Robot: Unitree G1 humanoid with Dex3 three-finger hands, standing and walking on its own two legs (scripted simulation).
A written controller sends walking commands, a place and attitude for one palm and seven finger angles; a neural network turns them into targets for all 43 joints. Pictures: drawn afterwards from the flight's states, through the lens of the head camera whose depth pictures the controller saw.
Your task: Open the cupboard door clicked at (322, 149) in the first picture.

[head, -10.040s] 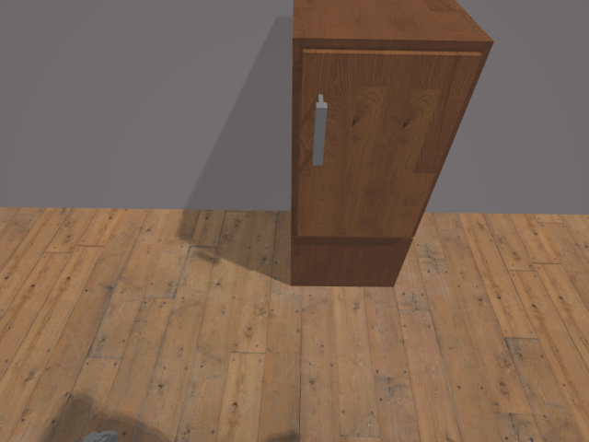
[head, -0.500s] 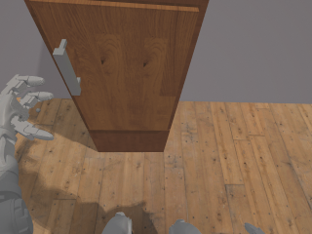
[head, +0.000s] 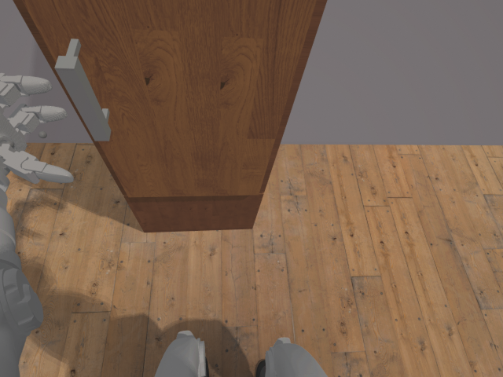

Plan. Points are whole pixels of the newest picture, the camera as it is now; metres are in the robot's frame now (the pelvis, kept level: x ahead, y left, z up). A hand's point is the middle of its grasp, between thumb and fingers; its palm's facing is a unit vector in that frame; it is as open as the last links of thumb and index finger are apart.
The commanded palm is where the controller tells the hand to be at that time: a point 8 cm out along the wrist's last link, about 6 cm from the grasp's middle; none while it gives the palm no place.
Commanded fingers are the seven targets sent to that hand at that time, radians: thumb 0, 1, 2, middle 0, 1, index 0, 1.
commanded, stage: move the hooked fingers beside the handle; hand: left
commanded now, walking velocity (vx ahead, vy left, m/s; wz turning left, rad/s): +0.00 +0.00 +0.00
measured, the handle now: (89, 94) +0.54 +0.25 +0.07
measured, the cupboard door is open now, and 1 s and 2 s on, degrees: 0 0 0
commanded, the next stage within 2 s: slide the fingers in behind the handle in 1.10 s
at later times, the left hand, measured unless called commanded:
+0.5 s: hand (50, 112) +0.49 +0.29 +0.07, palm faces +0.03 -1.00 -0.02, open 13.8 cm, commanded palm +0.47 +0.34 +0.07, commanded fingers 0.00 -0.50 0.30 -0.30 -1.20 -0.30 -1.20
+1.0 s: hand (43, 118) +0.49 +0.30 +0.07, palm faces +0.02 -1.00 +0.00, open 14.0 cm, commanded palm +0.48 +0.34 +0.07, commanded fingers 0.00 -0.50 0.30 -0.30 -1.20 -0.30 -1.20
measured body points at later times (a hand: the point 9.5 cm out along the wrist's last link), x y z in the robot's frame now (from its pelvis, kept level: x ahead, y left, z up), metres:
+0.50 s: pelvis +0.00 -0.01 -0.01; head +0.15 +0.03 +0.41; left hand +0.49 +0.34 +0.08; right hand +0.00 -0.28 -0.10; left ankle +0.03 +0.09 -0.67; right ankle +0.00 -0.13 -0.67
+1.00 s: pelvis +0.00 +0.00 -0.01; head +0.15 +0.05 +0.41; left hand +0.48 +0.36 +0.07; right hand +0.02 -0.28 -0.10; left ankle +0.03 +0.09 -0.67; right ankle +0.00 -0.13 -0.67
